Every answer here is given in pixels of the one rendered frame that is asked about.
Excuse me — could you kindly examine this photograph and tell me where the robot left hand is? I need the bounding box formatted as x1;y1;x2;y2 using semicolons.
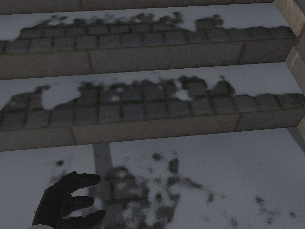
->
32;171;106;229

